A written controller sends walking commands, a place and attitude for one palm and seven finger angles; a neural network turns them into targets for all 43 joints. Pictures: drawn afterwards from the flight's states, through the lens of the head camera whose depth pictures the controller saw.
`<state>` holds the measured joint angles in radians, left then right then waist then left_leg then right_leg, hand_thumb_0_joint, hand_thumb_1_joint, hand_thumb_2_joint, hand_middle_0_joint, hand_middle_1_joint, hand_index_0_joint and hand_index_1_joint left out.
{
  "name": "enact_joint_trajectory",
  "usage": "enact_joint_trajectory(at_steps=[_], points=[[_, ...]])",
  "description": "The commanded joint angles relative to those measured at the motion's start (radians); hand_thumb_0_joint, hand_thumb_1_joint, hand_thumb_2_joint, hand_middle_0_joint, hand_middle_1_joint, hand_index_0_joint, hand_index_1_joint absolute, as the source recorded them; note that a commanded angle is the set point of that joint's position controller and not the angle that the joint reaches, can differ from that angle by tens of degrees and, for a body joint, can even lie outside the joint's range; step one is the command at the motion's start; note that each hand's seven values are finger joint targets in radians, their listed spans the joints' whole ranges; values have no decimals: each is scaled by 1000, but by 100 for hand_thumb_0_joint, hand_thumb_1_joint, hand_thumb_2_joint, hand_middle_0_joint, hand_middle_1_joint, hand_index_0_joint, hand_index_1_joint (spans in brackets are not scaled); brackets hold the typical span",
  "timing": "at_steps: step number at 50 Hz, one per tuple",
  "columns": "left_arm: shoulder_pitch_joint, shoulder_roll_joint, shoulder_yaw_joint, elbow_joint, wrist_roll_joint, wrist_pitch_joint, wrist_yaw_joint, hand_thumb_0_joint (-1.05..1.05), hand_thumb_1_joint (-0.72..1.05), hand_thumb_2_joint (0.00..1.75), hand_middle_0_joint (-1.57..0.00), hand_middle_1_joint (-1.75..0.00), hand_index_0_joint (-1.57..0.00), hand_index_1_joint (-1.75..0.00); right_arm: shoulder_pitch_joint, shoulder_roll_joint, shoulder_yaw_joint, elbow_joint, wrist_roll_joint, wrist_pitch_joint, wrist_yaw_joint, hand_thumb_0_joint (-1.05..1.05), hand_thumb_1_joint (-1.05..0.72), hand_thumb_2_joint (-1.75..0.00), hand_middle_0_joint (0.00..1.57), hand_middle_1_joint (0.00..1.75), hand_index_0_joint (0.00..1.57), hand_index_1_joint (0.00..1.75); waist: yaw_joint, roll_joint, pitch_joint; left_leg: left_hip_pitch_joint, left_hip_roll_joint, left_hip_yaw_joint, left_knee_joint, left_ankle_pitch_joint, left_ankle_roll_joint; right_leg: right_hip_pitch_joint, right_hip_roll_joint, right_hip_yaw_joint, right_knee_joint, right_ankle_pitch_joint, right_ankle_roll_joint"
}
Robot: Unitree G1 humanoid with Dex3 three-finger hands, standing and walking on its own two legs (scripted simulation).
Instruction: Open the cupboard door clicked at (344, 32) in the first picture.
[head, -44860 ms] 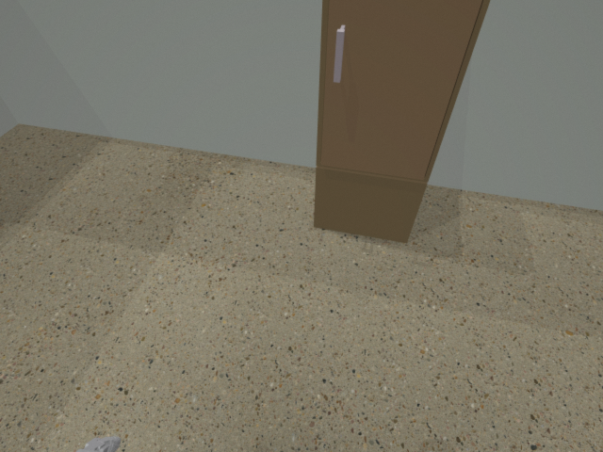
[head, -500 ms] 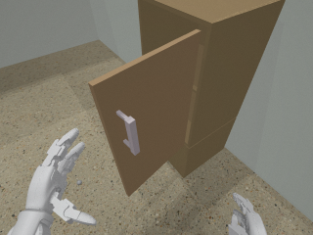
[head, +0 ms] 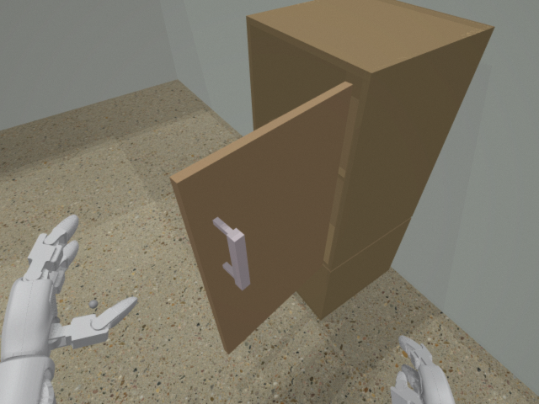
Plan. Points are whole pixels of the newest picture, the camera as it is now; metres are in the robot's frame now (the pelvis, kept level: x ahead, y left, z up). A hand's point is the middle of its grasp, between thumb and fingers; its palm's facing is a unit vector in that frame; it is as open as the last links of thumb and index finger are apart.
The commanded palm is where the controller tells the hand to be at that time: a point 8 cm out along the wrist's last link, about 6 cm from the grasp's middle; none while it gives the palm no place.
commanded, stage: draw the hand back to the body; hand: left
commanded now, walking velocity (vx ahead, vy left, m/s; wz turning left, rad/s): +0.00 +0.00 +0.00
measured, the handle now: (231, 254) +0.34 +0.11 +0.03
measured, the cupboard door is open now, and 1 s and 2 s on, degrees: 99 99 99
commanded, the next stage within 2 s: step back with the hand held close in 0.64 s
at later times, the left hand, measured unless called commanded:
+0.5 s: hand (72, 283) +0.20 +0.26 +0.15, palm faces +0.45 -0.81 -0.39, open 7.6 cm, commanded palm +0.15 +0.29 +0.17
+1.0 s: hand (66, 289) +0.19 +0.25 +0.16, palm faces +0.36 -0.79 -0.49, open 7.4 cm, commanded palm +0.14 +0.29 +0.18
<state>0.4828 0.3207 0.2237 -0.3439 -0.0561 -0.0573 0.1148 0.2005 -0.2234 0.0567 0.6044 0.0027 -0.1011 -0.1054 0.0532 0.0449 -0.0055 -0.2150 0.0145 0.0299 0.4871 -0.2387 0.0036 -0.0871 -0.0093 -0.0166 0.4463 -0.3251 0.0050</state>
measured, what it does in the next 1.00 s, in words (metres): stands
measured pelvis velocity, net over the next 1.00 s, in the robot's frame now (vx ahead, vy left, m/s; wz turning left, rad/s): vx -0.01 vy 0.00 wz -0.03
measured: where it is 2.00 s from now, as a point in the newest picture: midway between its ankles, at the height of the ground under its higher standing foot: outside the picture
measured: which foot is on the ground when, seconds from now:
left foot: down 0.00-1.00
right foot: down 0.00-1.00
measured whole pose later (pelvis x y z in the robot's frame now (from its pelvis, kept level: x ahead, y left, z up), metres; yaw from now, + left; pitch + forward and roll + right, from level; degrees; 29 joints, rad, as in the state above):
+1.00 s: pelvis -0.01 +0.00 +0.00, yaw -2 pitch +0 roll -1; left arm 0.54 0.39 0.38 -0.43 -0.06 -0.14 0.10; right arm 0.15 -0.25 -0.01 0.57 0.01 0.01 -0.09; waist 0.02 0.06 0.00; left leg -0.25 0.05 0.05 0.44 -0.19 -0.01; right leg -0.12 0.02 0.00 0.37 -0.25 0.00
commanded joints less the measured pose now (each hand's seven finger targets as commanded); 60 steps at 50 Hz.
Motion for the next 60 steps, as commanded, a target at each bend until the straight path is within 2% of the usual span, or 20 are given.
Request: enact_joint_trajectory(at_steps=[1,3,7,10,13,17,22,23,29,33,36,37,38,39,40,41,44,50,54,60], points=[[-70,164,140,-228,-2,-66,16,0,48,72,-19,-30,-19,-30,-127,-101,-54,-154,-8,-46,-1,0,-90,-90,20,30,20,30,7,5,-88,170,12,-7,-83,266,19,-64,14,-24,-90,310,-15],[-88,168,150,-240,0,-65,15,0,55,75,-19,-30,-19,-30,-130,-102,-55,-152,-7,-43,4,0,-90,-90,20,30,20,30,8,30,-83,176,12,-7,-86,288,16,-53,14,-23,-96,324,-16],[-100,194,195,-217,-4,-60,18,0,69,81,-19,-30,-19,-30,-131,-104,-60,-145,-7,-31,6,0,-90,-90,20,30,20,30,12,2,-72,178,12,-6,-97,289,15,-38,16,-23,-110,327,-16],[-119,215,228,-235,-9,-66,19,0,80,86,-20,-30,-20,-30,-134,-103,-65,-142,-8,-28,7,0,-90,-90,20,30,20,30,14,21,-95,198,10,1,-92,309,19,-31,14,-18,-112,361,-13],[-138,216,240,-232,-13,-68,17,0,90,90,-20,-30,-20,-30,-141,-102,-67,-139,-6,-26,9,0,-90,-90,20,30,20,30,13,19,-80,200,11,3,-94,309,18,-32,14,-17,-119,364,-13],[-115,176,202,-177,-15,-59,8,0,90,90,-20,-30,-20,-30,-140,-106,-71,-138,-5,-18,13,0,-90,-90,20,30,20,30,10,-7,-58,193,8,8,-102,296,21,-30,12,-18,-129,361,-10],[-143,223,237,-205,-13,-69,11,0,90,90,-20,-30,-20,-30,-145,-105,-74,-135,-9,-19,8,0,-90,-90,20,30,20,30,17,0,-77,200,1,13,-98,279,24,-21,11,-10,-139,363,-8],[-139,214,234,-207,-17,-71,9,0,90,90,-20,-30,-20,-30,-152,-102,-75,-138,-8,-22,8,0,-90,-90,20,30,20,30,17,-19,-69,202,2,15,-96,279,27,-33,12,-7,-144,373,-5],[-127,213,236,-211,-15,-79,11,0,90,90,-20,-30,-20,-30,-150,-99,-76,-128,-7,-31,5,0,-90,-90,20,30,20,30,17,33,-65,212,1,23,-95,278,24,-36,12,-4,-151,371,-5],[-133,210,231,-199,-19,-81,8,0,90,90,-20,-30,-20,-30,-155,-101,-78,-129,-9,-33,5,0,-90,-90,20,30,20,30,15,-16,-43,203,2,21,-102,257,25,-44,15,-5,-162,355,-1],[-144,209,230,-204,-17,-88,6,0,90,90,-20,-30,-20,-30,-154,-102,-80,-125,-8,-35,6,0,-90,-90,20,30,20,30,13,8,-47,214,2,24,-104,249,25,-48,15,-2,-170,339,-2],[-140,216,235,-183,-17,-86,7,0,90,90,-20,-30,-20,-30,-152,-102,-79,-122,-7,-32,4,0,-90,-90,20,30,20,30,15,0,-43,206,0,22,-107,242,25,-40,12,0,-171,333,-3],[-182,230,231,-364,-18,-108,7,0,90,90,-20,-30,-20,-30,-169,-97,-78,-150,-8,-48,9,0,-90,-90,20,30,20,30,22,44,-97,228,-3,16,-97,260,26,-23,10,5,-165,358,-4],[-189,358,360,-364,-12,-139,17,0,90,90,-20,-30,-20,-30,-159,-117,-76,-164,-3,-22,8,0,-90,-90,20,30,20,30,-24,-4,-9,174,14,18,-40,231,40,-151,-34,72,-214,456,3],[-78,274,300,-269,-11,-132,7,0,90,90,-20,-30,-20,-30,-157,-109,-81,-144,-8,0,10,0,-90,-90,20,30,20,30,-28,-53,-18,145,10,6,-18,226,37,-136,-55,66,-196,513,5],[-35,246,278,-247,-8,-130,2,0,90,90,-20,-30,-20,-30,-151,-111,-87,-150,-6,15,13,0,-90,-90,20,30,20,30,-30,-84,-35,138,13,14,-12,235,33,-133,-60,65,-181,554,10],[21,234,274,-234,-9,-135,1,0,90,90,-20,-30,-20,-30,-142,-115,-98,-167,1,46,11,0,-90,-90,20,30,20,30,-36,-36,-110,156,30,28,-12,347,30,-109,-61,48,-126,636,19],[34,275,300,-282,-12,-130,14,0,90,90,-20,-30,-20,-30,-139,-117,-106,-204,10,83,2,0,-90,-90,20,30,20,30,-39,-44,-153,155,55,16,-34,416,25,-117,-35,25,-90,555,21],[54,282,306,-307,-13,-131,26,0,90,90,-20,-30,-20,-30,-139,-115,-106,-218,13,89,2,0,-90,-90,20,30,20,30,-41,-37,-135,98,57,10,-48,326,24,-127,-33,39,-91,468,18],[78,289,327,-377,-6,-165,45,0,90,90,-20,-30,-20,-30,-119,-126,-108,-228,10,67,5,0,-90,-90,20,30,20,30,-45,60,-113,-40,74,-35,-113,91,30,-99,-4,38,-52,259,10]])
